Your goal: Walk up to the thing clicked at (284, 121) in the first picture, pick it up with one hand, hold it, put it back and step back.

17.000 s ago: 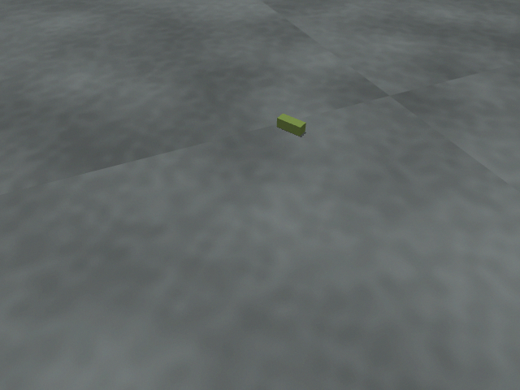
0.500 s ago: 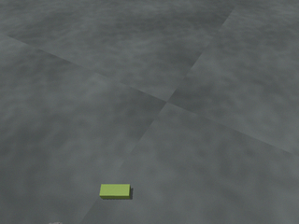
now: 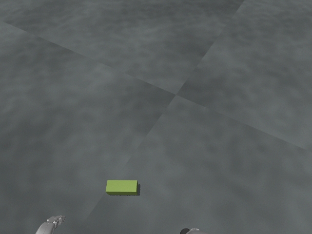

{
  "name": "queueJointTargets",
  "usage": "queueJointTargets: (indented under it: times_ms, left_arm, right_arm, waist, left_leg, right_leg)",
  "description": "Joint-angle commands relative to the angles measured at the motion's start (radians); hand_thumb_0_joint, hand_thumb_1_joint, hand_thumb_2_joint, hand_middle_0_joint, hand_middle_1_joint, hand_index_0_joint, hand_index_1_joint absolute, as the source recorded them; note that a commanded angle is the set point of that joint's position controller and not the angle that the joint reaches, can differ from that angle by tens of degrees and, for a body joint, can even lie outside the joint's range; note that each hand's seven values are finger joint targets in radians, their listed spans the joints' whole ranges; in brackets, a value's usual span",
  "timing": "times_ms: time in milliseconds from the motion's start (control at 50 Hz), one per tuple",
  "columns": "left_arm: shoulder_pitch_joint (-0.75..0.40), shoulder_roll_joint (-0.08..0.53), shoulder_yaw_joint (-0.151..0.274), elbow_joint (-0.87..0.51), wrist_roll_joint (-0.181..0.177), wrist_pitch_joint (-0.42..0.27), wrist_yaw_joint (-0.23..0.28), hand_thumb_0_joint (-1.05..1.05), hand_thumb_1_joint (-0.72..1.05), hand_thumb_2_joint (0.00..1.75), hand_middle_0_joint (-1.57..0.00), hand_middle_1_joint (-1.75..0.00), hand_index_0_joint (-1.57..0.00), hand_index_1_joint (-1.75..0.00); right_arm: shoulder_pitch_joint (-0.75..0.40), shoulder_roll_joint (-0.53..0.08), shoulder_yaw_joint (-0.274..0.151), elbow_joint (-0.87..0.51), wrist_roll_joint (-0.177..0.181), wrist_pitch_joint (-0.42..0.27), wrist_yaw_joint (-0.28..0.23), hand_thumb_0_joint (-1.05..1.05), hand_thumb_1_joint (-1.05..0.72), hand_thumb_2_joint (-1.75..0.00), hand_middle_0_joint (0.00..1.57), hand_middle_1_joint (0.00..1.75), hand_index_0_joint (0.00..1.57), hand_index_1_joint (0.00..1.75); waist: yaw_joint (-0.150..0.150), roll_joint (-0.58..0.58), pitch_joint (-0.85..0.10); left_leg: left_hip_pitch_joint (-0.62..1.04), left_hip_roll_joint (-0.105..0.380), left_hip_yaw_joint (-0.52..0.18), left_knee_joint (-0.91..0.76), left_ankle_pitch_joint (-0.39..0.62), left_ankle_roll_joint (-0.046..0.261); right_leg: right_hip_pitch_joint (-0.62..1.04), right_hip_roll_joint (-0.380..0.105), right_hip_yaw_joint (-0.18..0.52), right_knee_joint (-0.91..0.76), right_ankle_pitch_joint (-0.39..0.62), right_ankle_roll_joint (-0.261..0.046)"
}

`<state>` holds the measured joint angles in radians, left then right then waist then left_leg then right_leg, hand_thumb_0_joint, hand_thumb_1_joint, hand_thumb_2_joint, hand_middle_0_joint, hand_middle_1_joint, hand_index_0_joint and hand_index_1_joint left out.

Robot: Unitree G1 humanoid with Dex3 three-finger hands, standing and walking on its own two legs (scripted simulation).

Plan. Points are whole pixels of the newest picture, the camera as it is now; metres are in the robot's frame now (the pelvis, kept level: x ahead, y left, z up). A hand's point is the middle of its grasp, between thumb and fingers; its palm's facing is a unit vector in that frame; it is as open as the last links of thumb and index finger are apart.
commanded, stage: walk up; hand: left
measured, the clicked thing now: (122, 187) +0.44 +0.24 -0.73
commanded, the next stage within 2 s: stand in 1.84 s
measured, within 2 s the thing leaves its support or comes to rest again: neither
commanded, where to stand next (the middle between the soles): +0.05 +0.01 m, yaw -2 degrees
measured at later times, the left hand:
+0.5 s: hand out of the picture +0.03 +0.29 -0.15, palm faces -0.16 -0.92 -0.37, open 7.4 cm
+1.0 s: hand out of the picture +0.08 +0.28 -0.16, palm faces -0.08 -0.94 -0.32, open 7.4 cm
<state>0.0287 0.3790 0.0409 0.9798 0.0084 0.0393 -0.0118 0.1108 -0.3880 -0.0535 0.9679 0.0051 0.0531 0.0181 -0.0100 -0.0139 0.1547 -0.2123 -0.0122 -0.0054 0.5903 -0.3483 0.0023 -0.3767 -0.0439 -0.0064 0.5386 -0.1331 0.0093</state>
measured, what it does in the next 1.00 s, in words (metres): steps on the spot: right foot, then left foot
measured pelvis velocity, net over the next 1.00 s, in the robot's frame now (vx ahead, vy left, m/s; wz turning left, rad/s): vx -0.02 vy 0.02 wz -0.07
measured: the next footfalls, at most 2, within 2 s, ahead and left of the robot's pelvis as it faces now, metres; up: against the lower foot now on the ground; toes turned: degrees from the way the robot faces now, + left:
right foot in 0.48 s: -0.06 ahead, -0.10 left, +0.00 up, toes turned -3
left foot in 0.82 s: +0.11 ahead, +0.12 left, +0.00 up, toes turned -3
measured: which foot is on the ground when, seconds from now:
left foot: down 0.00-0.54, up 0.56-0.80, down 0.82-1.00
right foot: down 0.00-0.14, up 0.16-0.46, down 0.48-0.84, up 0.86-1.00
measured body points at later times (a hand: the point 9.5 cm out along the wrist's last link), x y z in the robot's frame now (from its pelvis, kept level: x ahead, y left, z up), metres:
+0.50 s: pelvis -0.04 +0.02 +0.00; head -0.01 +0.03 +0.45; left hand +0.04 +0.34 -0.13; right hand -0.01 -0.31 -0.11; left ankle -0.04 +0.12 -0.73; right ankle -0.10 -0.10 -0.73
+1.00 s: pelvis -0.02 +0.02 +0.00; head +0.02 +0.04 +0.45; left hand +0.09 +0.33 -0.14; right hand +0.07 -0.28 -0.11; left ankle +0.07 +0.13 -0.73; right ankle -0.07 -0.11 -0.69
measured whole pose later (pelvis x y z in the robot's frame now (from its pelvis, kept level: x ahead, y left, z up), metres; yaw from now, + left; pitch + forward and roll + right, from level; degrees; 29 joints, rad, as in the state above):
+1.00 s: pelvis -0.02 +0.02 +0.00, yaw -4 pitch -3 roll +0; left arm 0.18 0.40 0.03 0.91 -0.01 0.04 -0.01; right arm 0.16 -0.33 -0.02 0.88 -0.03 -0.03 0.00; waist 0.00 -0.06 0.13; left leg -0.34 0.00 0.02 0.57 -0.18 0.03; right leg -0.28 0.01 0.07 0.88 -0.54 -0.03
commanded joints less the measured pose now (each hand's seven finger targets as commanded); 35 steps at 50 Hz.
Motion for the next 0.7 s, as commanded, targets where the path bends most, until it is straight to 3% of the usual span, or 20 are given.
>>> queueJointTargets:
  times_ms: [0, 20, 60, 80, 100, 120, 140, 220, 260, 300, 340, 380, 420, 460, 480, 500, 520, 540, 600, 680]
  left_arm:
    - [-0.037, 0.280, 0.071, -0.102, 0.007, -0.006, 0.025, 0.00, 0.90, 0.90, -0.20, -0.30, -0.20, -0.30]
    - [-0.055, 0.290, 0.073, -0.118, 0.015, -0.004, 0.028, 0.00, 0.90, 0.90, -0.20, -0.30, -0.20, -0.30]
    - [-0.107, 0.288, 0.071, -0.149, 0.026, 0.001, 0.028, 0.00, 0.90, 0.90, -0.20, -0.30, -0.20, -0.30]
    - [-0.140, 0.260, 0.063, -0.164, 0.023, 0.004, 0.031, 0.00, 0.90, 0.90, -0.20, -0.30, -0.20, -0.30]
    - [-0.111, 0.204, 0.054, -0.170, 0.010, 0.009, 0.038, 0.00, 0.90, 0.90, -0.20, -0.30, -0.20, -0.30]
    - [-0.062, 0.199, 0.063, -0.162, 0.015, 0.017, 0.045, 0.00, 0.90, 0.90, -0.20, -0.30, -0.20, -0.30]
    - [-0.004, 0.217, 0.071, -0.141, 0.012, 0.023, 0.048, 0.00, 0.90, 0.90, -0.20, -0.30, -0.20, -0.30]
    - [0.129, 0.235, 0.076, -0.099, 0.001, 0.014, 0.030, 0.00, 0.90, 0.90, -0.20, -0.30, -0.20, -0.30]
    - [0.102, 0.224, 0.075, -0.117, 0.015, -0.002, 0.018, 0.00, 0.90, 0.90, -0.20, -0.30, -0.20, -0.30]
    - [0.044, 0.213, 0.064, -0.146, 0.023, -0.024, 0.008, 0.00, 0.90, 0.90, -0.20, -0.30, -0.20, -0.30]
    - [0.043, 0.220, 0.060, -0.159, 0.026, -0.038, 0.002, 0.00, 0.90, 0.90, -0.20, -0.30, -0.20, -0.30]
    - [0.070, 0.217, 0.056, -0.159, 0.027, -0.053, 0.001, 0.00, 0.90, 0.90, -0.20, -0.30, -0.20, -0.30]
    - [0.129, 0.205, 0.057, -0.129, 0.028, -0.069, 0.002, 0.00, 0.90, 0.90, -0.20, -0.30, -0.20, -0.30]
    - [0.210, 0.187, 0.058, -0.092, 0.026, -0.087, 0.003, 0.00, 0.90, 0.90, -0.20, -0.30, -0.20, -0.30]
    - [0.270, 0.223, 0.071, -0.073, 0.025, -0.093, 0.007, 0.00, 0.90, 0.90, -0.20, -0.30, -0.20, -0.30]
    - [0.304, 0.281, 0.084, -0.069, 0.028, -0.097, 0.011, 0.00, 0.90, 0.90, -0.20, -0.30, -0.20, -0.30]
    - [0.284, 0.322, 0.089, -0.085, 0.025, -0.095, 0.009, 0.00, 0.90, 0.90, -0.20, -0.30, -0.20, -0.30]
    - [0.266, 0.341, 0.092, -0.105, 0.027, -0.095, 0.005, 0.00, 0.90, 0.90, -0.20, -0.30, -0.20, -0.30]
    - [0.215, 0.261, 0.075, -0.132, 0.007, -0.094, 0.012, 0.00, 0.90, 0.90, -0.20, -0.30, -0.20, -0.30]
    - [0.204, 0.252, 0.070, -0.165, 0.016, -0.088, 0.011, 0.00, 0.90, 0.90, -0.20, -0.30, -0.20, -0.30]
  right_arm:
    - [0.094, -0.198, -0.061, -0.073, -0.005, 0.005, -0.013, 0.00, -0.90, -0.90, 0.20, 0.30, 0.20, 0.30]
    - [0.130, -0.198, -0.066, -0.074, -0.010, 0.010, -0.009, 0.00, -0.90, -0.90, 0.20, 0.30, 0.20, 0.30]
    - [0.210, -0.197, -0.075, -0.068, -0.018, 0.010, -0.001, 0.00, -0.90, -0.90, 0.20, 0.30, 0.20, 0.30]
    - [0.232, -0.225, -0.086, -0.066, -0.026, 0.004, 0.002, 0.00, -0.90, -0.90, 0.20, 0.30, 0.20, 0.30]
    - [0.175, -0.283, -0.092, -0.093, -0.035, -0.003, 0.003, 0.00, -0.90, -0.90, 0.20, 0.30, 0.20, 0.30]
    - [0.075, -0.349, -0.106, -0.134, -0.052, -0.016, -0.004, 0.00, -0.90, -0.90, 0.20, 0.30, 0.20, 0.30]
    - [0.011, -0.363, -0.108, -0.157, -0.060, -0.025, -0.009, 0.00, -0.90, -0.90, 0.20, 0.30, 0.20, 0.30]
    - [-0.074, -0.251, -0.082, -0.193, -0.052, -0.056, -0.031, 0.00, -0.90, -0.90, 0.20, 0.30, 0.20, 0.30]
    - [0.025, -0.249, -0.086, -0.172, -0.050, -0.078, -0.032, 0.00, -0.90, -0.90, 0.20, 0.30, 0.20, 0.30]
    - [0.135, -0.247, -0.084, -0.145, -0.050, -0.096, -0.034, 0.00, -0.90, -0.90, 0.20, 0.30, 0.20, 0.30]
    - [0.181, -0.274, -0.091, -0.145, -0.055, -0.098, -0.028, 0.00, -0.90, -0.90, 0.20, 0.30, 0.20, 0.30]
    - [0.187, -0.298, -0.098, -0.155, -0.056, -0.090, -0.019, 0.00, -0.90, -0.90, 0.20, 0.30, 0.20, 0.30]
    - [0.168, -0.292, -0.094, -0.171, -0.052, -0.086, -0.011, 0.00, -0.90, -0.90, 0.20, 0.30, 0.20, 0.30]
    - [0.121, -0.250, -0.074, -0.190, -0.033, -0.080, -0.006, 0.00, -0.90, -0.90, 0.20, 0.30, 0.20, 0.30]
    - [0.076, -0.196, -0.056, -0.214, -0.019, -0.082, -0.007, 0.00, -0.90, -0.90, 0.20, 0.30, 0.20, 0.30]
    - [0.043, -0.150, -0.038, -0.243, -0.008, -0.087, -0.004, 0.00, -0.90, -0.90, 0.20, 0.30, 0.20, 0.30]
    - [0.017, -0.169, -0.044, -0.246, -0.016, -0.081, -0.008, 0.00, -0.90, -0.90, 0.20, 0.30, 0.20, 0.30]
    - [0.029, -0.200, -0.054, -0.235, -0.021, -0.082, -0.012, 0.00, -0.90, -0.90, 0.20, 0.30, 0.20, 0.30]
    - [0.098, -0.205, -0.056, -0.192, -0.016, -0.090, -0.007, 0.00, -0.90, -0.90, 0.20, 0.30, 0.20, 0.30]
    - [0.131, -0.179, -0.044, -0.176, -0.012, -0.098, -0.006, 0.00, -0.90, -0.90, 0.20, 0.30, 0.20, 0.30]
  waist:
    - [-0.007, -0.141, -0.278]
    - [-0.017, -0.176, -0.267]
    - [-0.057, -0.194, -0.223]
    - [-0.089, -0.098, -0.189]
    - [-0.073, 0.190, -0.111]
    - [-0.037, 0.207, -0.087]
    - [-0.014, 0.204, -0.099]
    - [0.068, 0.081, -0.140]
    - [0.015, 0.087, -0.200]
    - [-0.049, 0.097, -0.230]
    - [-0.072, 0.137, -0.221]
    - [-0.063, 0.191, -0.213]
    - [-0.034, 0.207, -0.182]
    - [0.016, 0.159, -0.181]
    - [0.047, 0.075, -0.210]
    - [0.063, -0.107, -0.192]
    - [0.078, -0.146, -0.114]
    - [0.075, -0.147, -0.053]
    - [0.028, -0.114, -0.004]
    - [0.030, -0.159, -0.034]
  left_leg:
    - [0.017, -0.010, -0.005, 0.226, 0.006, 0.052]
    - [0.034, -0.023, -0.009, 0.284, -0.143, 0.054]
    - [0.103, 0.015, -0.063, 0.221, -0.166, 0.067]
    - [0.064, 0.092, -0.167, 0.065, -0.155, 0.109]
    - [-0.113, 0.262, -0.433, -0.283, -0.053, 0.146]
    - [-0.212, 0.336, -0.517, -0.361, 0.051, 0.153]
    - [-0.271, 0.363, -0.562, -0.378, 0.016, 0.178]
    - [-0.067, 0.228, -0.264, -0.219, 0.113, 0.147]
    - [0.132, 0.241, -0.284, -0.182, 0.112, 0.163]
    - [0.290, 0.240, -0.296, -0.203, 0.075, 0.138]
    - [0.328, 0.276, -0.309, -0.222, 0.074, 0.163]
    - [0.333, 0.297, -0.281, -0.189, 0.175, 0.210]
    - [0.239, 0.291, -0.239, -0.160, 0.297, 0.214]
    - [0.095, 0.208, -0.110, -0.062, 0.452, 0.140]
    - [-0.036, 0.146, -0.057, 0.033, 0.394, 0.084]
    - [-0.244, 0.035, 0.024, 0.170, 0.159, 0.032]
    - [-0.353, 0.000, 0.031, 0.252, -0.195, 0.020]
    - [-0.354, 0.018, -0.037, 0.336, -0.248, 0.018]
    - [-0.382, 0.017, -0.093, 0.324, -0.135, 0.013]
    - [-0.200, 0.007, -0.004, 0.192, -0.018, -0.005]
  right_leg:
    - [0.073, -0.264, 0.260, -0.097, 0.161, -0.214]
    - [0.002, -0.304, 0.298, -0.121, 0.097, -0.238]
    - [-0.170, -0.291, 0.282, -0.099, -0.070, -0.203]
    - [-0.220, -0.166, 0.223, 0.059, -0.179, -0.145]
    - [-0.200, 0.075, 0.072, 0.330, -0.387, -0.069]
    - [-0.146, 0.144, 0.156, 0.517, -0.433, -0.045]
    - [-0.112, 0.142, 0.204, 0.625, -0.450, -0.041]
    - [-0.148, 0.125, 0.199, 0.676, -0.288, -0.038]
    - [-0.177, 0.088, 0.185, 0.516, -0.295, -0.010]
    - [-0.193, 0.070, 0.166, 0.323, -0.321, 0.009]
    - [-0.154, 0.069, 0.121, 0.204, -0.396, 0.008]
    - [-0.107, 0.057, 0.066, 0.084, -0.462, -0.018]
    - [0.012, 0.060, 0.033, -0.015, -0.391, -0.041]
    - [0.248, 0.058, 0.020, -0.216, -0.139, -0.067]
    - [0.396, 0.000, 0.130, -0.205, -0.025, -0.096]
    - [0.484, -0.130, 0.363, -0.216, -0.017, -0.152]
    - [0.421, -0.275, 0.508, -0.266, -0.116, -0.251]
    - [0.354, -0.330, 0.547, -0.259, -0.072, -0.308]
    - [0.369, -0.195, 0.305, -0.256, 0.069, -0.223]
    - [0.241, -0.141, 0.138, -0.186, 0.319, -0.199]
